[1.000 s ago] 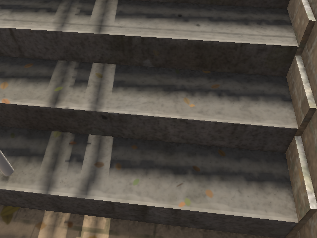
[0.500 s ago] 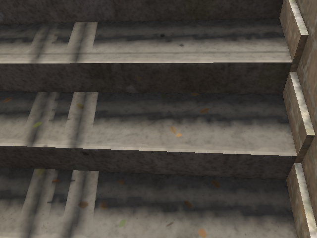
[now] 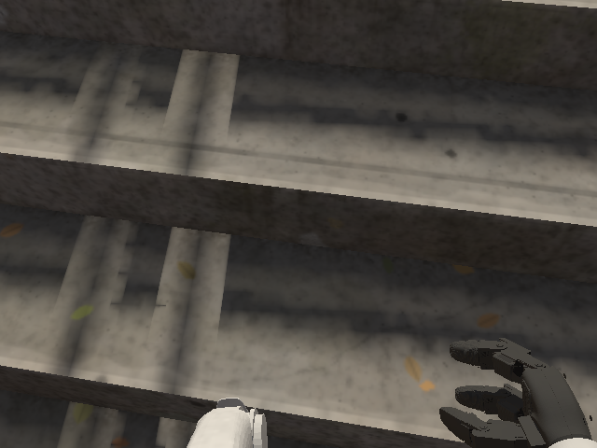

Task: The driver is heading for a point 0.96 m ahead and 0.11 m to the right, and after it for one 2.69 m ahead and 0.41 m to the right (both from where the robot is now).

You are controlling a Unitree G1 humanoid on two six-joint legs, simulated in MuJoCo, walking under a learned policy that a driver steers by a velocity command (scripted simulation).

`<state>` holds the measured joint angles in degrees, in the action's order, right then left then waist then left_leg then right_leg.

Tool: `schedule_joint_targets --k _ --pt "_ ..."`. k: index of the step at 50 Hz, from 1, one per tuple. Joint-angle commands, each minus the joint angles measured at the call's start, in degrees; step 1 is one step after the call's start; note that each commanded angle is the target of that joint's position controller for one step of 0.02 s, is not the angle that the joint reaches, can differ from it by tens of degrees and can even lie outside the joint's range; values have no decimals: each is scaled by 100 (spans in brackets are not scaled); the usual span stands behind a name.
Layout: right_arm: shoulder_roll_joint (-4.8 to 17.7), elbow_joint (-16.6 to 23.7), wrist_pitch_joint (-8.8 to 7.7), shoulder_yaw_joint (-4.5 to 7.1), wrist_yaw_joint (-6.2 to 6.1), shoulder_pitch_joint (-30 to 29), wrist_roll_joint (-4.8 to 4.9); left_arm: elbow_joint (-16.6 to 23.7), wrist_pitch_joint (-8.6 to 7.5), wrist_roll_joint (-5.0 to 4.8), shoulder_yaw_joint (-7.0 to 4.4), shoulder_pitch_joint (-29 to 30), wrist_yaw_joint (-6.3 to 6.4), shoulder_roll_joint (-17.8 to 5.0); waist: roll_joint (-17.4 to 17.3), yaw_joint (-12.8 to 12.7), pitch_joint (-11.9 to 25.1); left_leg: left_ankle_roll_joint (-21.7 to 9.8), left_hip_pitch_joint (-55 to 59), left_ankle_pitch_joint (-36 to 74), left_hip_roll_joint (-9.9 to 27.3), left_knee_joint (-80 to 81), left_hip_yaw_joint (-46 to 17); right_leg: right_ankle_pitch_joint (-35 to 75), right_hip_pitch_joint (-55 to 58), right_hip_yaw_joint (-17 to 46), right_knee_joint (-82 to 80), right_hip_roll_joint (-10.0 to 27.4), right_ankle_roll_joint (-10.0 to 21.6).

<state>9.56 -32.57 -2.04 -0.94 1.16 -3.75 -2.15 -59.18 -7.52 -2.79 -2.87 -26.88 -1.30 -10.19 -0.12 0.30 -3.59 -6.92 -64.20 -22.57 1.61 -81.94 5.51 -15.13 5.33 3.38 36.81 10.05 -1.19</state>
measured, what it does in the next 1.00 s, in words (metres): climbs: right foot 0.17 m higher, then left foot 0.16 m higher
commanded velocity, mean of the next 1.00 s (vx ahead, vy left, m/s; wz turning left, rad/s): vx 1.00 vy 0.00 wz -0.15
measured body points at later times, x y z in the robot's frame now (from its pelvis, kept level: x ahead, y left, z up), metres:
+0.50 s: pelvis +0.43 +0.06 +0.25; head +0.43 +0.08 +0.70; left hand +0.62 +0.25 +0.15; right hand +0.42 -0.18 +0.12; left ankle +0.26 +0.15 -0.35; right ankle +0.48 +0.03 -0.40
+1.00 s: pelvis +0.87 +0.09 +0.49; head +0.86 +0.09 +0.94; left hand +1.09 +0.29 +0.42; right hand +0.85 -0.17 +0.35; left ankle +0.83 +0.17 -0.23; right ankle +0.84 -0.03 +0.08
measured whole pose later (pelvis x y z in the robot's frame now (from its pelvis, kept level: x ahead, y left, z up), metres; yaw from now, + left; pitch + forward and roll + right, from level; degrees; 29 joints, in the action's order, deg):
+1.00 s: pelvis +0.87 +0.09 +0.49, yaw -11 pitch +3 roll +2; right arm 13.3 -56.5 -7.3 3.4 -0.3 21.0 -2.6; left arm -36.3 -3.3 1.4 -3.5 -7.6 -0.7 -9.9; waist 2.2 -2.9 4.9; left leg -2.7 -15.6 -24.0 0.2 -36.4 14.5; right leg -10.9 -62.4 5.5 125.2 -2.6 11.1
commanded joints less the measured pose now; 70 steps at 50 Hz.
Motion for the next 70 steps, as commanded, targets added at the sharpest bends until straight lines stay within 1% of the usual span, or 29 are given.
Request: schedule_joint_targets --k 1,3,6,12,16,18,21,22,23,24,25,28,35,37,39,41,42,44,47,51,54,58,59,60,61,62,64,67,70 --pt "2072 -953 -7 801 -126 2867 -26 1293 -361 209 -153 -174 -143 -326 -2054 569 3666 273 6993 -1312 1679 6054 -6083 875 -3883 1835 6410 -1593 663" --pt "1190 -1536 -69 637 -76 2112 116 1519 -133 516 -90 407 -49 -96 -497 8 1807 346 5086 -2409 1406 5978 -5310 1304 -4417 870 6692 -1036 672" --pt "3 -2223 -213 298 -100 1912 5 1915 86 570 210 1012 -44 313 -634 -405 721 -168 3731 -2273 1027 5660 -3706 1121 -5759 381 8538 -1013 749" --pt "43 -2967 -616 215 102 3184 -12 2669 381 177 532 3192 183 666 -405 51 -87 366 4610 1701 672 6783 -1161 22 -8344 -231 9227 -1393 1118" --pt "350 -3013 -521 114 -174 3573 361 3181 521 104 821 4213 128 585 184 -92 4 153 4030 3294 547 8641 -23 -320 -6308 -1689 6087 -1216 1095" --pt "763 -2651 -651 159 -355 3449 623 2676 520 62 748 2769 91 272 -92 -703 1315 -68 3900 9315 550 7552 328 61 -2899 -2267 4560 -1767 996" --pt "1875 -2115 -730 575 -300 2520 422 2078 663 272 340 832 152 -719 -1099 -1618 2356 -253 6412 12252 1335 4113 -202 -1523 -2481 -1488 2680 -1832 1166" --pt "1832 -1869 -761 683 -206 2057 472 1854 581 281 170 222 158 -960 -783 -1948 2389 -162 5955 10614 886 1770 -183 -1474 -1694 -709 1229 -1663 1504" --pt "754 -1548 -832 465 -62 1436 73 1385 438 379 47 414 145 -1199 698 -1519 1572 -168 3971 2821 -343 -697 -551 -1530 -1608 1141 8 -989 1823" --pt "12 -838 -852 319 54 2084 -186 1428 404 534 21 1259 203 -849 1217 -504 1539 -192 1885 2036 -982 -3000 -1936 -1958 -1642 4313 -1348 98 2088" --pt "-294 -389 -852 206 65 1543 -224 1275 343 470 73 1341 181 -392 385 -303 1006 -289 912 2191 -754 -4208 -1830 -3469 -1909 4853 -1915 396 1854" --pt "-925 -128 -497 -112 -72 1359 -155 260 164 487 148 542 155 246 -766 177 -206 -386 -687 1580 -588 -5055 -1647 -1296 -2636 2144 -1529 -136 1385" --pt "-353 1090 -229 -401 -433 -892 70 -422 -151 109 263 -405 178 -306 -225 88 -558 -72 -178 -796 272 -1694 243 3157 -2977 21 -3408 -493 930" --pt "-273 841 -337 -385 -268 -115 331 71 -164 -180 210 -486 348 -784 -522 297 1432 -16 5301 -152 -563 755 870 7438 -4167 -45 -3057 -549 1415" --pt "510 249 -170 104 -297 2567 222 661 -395 -92 -326 472 153 -2328 867 1849 3136 -183 6230 -335 -413 2113 -238 10406 -2280 359 191 2 1499" --pt "1907 -308 -206 661 -357 3220 -110 1337 -516 186 -341 749 -196 -989 -1922 1532 3596 -928 7306 -1713 1875 5898 -5301 1685 -4103 534 5441 -1822 857" --pt "1451 -395 -167 666 -323 2276 -12 1670 -490 453 -301 777 -260 -688 -1080 949 3142 -724 7022 -2267 2055 6345 -6032 1970 -5309 981 7478 -1571 856" --pt "456 -993 -406 454 -226 1762 167 2313 -224 648 -65 1370 -136 222 625 168 1195 -181 5377 -1528 1920 5961 -4071 2192 -6200 498 8433 -1097 996" --pt "-198 -2082 -620 273 -135 2423 -93 2594 314 526 226 1747 -70 933 182 -184 414 292 5569 1142 1420 6091 -1460 541 -7999 342 10038 -1241 1265" --pt "-115 -2583 -826 150 -56 2714 -80 3172 696 335 420 2900 235 1014 -375 -575 -300 989 4848 2633 948 6987 438 -634 -8439 -126 9222 -1358 1395" --pt "429 -2446 -682 168 -174 2446 276 3557 856 244 556 3438 329 702 -329 -1027 -543 1043 3193 4687 558 8007 1518 -482 -6476 -1216 6322 -1496 1245" --pt "2379 -1211 -876 635 -491 1610 783 2470 1008 401 59 173 213 -851 -908 -2194 2881 178 5335 11900 1301 4540 924 -231 -1850 -1528 3999 -1807 1215" --pt "2226 -901 -855 709 -357 1254 694 2352 922 379 -104 -431 136 -1302 -943 -2103 3039 45 5696 11670 1437 2924 551 -1091 -1519 -796 2646 -1894 1288" --pt "1776 -691 -797 730 -152 1096 587 2409 787 201 -371 450 57 -1572 376 -1879 2499 143 4868 7423 427 284 504 -341 -1266 -119 563 -2127 1666" --pt "558 -86 -804 428 129 1170 -6 2447 723 243 -464 1699 39 -1669 1837 -832 1389 534 1998 1352 -700 -3040 -297 2672 -1164 2062 -2 -1487 2246" --pt "261 449 -826 309 123 1375 -373 2698 815 344 -417 2074 113 -1621 755 -295 2383 454 812 1327 -784 -5073 -1191 521 -716 4348 -1066 -601 2893" --pt "-395 1062 -752 -64 -9 606 -450 1984 726 536 -324 1084 233 -1082 -256 -101 995 405 -379 1071 -352 -5782 -1367 -1354 -1770 4656 -2130 -549 2301" --pt "-305 936 -394 -227 -235 650 -301 1590 339 525 -121 838 119 -521 -813 299 -189 355 -848 782 -107 -5551 -1127 -182 -3140 2924 -1714 -961 1736" --pt "-693 1936 -325 -423 -483 -1306 -264 963 15 581 -138 293 57 -852 -403 85 -695 291 -1962 -1060 199 -5265 -955 -575 -3317 2514 -2342 -871 1605"
Velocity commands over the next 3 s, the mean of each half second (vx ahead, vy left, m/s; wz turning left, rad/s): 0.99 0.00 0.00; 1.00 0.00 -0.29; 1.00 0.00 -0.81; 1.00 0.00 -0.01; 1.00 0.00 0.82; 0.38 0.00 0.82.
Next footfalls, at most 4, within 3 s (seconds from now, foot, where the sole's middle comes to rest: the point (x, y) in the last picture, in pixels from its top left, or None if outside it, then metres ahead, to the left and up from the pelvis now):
0.44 right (302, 323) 0.52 0.03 -0.43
0.78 left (222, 106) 0.87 0.17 -0.27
1.20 right None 1.16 -0.01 -0.10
1.56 left None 1.51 0.00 0.06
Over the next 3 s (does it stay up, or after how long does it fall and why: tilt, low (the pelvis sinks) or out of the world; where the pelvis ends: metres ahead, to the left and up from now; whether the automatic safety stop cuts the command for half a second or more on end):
stays up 2.37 -0.38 1.36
